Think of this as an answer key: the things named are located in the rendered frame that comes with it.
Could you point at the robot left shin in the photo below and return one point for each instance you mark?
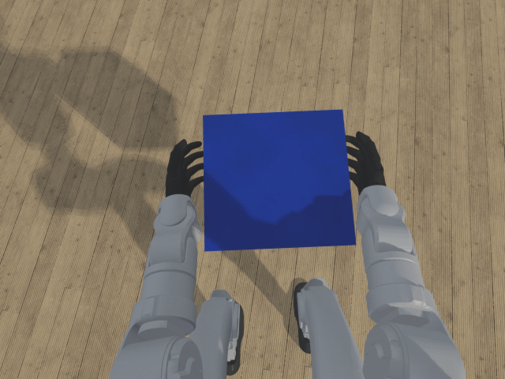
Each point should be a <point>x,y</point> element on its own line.
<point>232,346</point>

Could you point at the robot right forearm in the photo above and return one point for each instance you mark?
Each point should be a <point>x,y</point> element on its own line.
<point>396,291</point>

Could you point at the right robot upper arm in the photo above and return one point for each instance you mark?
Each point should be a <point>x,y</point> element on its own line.
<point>397,351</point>

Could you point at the left robot hand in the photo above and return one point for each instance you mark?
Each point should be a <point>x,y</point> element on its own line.
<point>178,176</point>

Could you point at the right robot hand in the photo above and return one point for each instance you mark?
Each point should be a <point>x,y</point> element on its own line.
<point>368,165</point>

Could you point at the left robot thigh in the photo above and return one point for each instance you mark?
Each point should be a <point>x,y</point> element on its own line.
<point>217,324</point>

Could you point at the left robot upper arm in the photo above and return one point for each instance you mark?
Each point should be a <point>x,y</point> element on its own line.
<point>173,357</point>

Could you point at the carton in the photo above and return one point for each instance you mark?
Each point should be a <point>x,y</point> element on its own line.
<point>276,180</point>

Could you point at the robot left forearm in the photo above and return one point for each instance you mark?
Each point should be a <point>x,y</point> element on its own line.
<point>166,306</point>

